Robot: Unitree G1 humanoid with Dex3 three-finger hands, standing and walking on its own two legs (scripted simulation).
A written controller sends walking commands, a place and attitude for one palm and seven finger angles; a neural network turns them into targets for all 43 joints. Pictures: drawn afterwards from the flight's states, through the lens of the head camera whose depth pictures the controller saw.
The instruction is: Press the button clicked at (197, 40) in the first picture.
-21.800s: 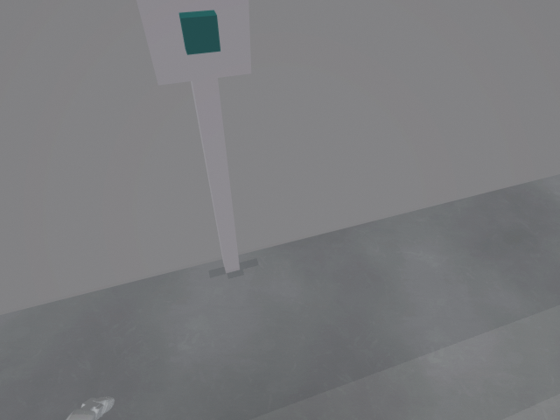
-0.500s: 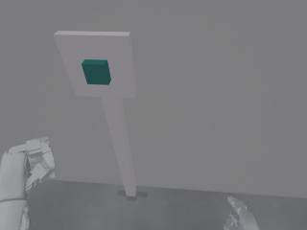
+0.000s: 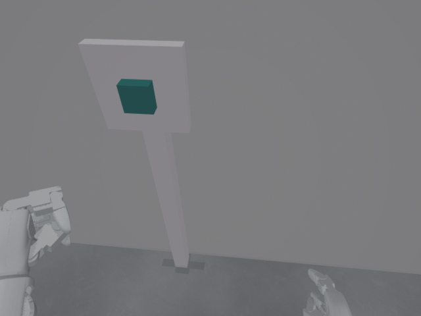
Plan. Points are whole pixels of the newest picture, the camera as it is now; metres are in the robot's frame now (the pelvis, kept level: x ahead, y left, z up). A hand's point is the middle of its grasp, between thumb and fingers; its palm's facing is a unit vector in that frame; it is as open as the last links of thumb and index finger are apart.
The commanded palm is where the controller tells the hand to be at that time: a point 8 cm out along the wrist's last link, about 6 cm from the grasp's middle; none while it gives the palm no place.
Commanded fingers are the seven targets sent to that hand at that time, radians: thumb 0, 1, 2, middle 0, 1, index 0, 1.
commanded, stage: step back with the hand held close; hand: left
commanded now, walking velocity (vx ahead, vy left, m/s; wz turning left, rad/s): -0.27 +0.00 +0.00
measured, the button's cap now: (138, 96) +0.49 +0.23 +0.19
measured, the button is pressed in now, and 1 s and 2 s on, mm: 0 0 0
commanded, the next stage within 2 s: stop stepping back and stand still in 0.98 s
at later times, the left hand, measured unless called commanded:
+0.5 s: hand (32, 263) +0.13 +0.25 +0.16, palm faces +0.37 -0.80 -0.48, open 3.1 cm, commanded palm +0.07 +0.29 +0.17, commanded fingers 0.00 0.90 0.90 -1.30 -1.50 -1.30 -1.50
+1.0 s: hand out of the picture +0.02 +0.25 +0.17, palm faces +0.39 -0.82 -0.41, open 3.1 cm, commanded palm -0.04 +0.29 +0.17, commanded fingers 0.00 0.90 0.90 -1.30 -1.50 -1.30 -1.50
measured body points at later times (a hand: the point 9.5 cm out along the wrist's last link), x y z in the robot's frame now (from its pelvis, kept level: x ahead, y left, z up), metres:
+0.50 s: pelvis -0.06 +0.01 -0.01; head -0.06 +0.02 +0.44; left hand +0.10 +0.29 +0.19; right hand +0.11 -0.23 -0.08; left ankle -0.02 +0.10 -0.74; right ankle +0.01 -0.12 -0.74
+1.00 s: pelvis -0.17 +0.01 -0.01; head -0.17 +0.04 +0.44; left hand -0.01 +0.30 +0.19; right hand -0.01 -0.20 -0.09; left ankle -0.02 +0.11 -0.74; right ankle -0.30 -0.10 -0.73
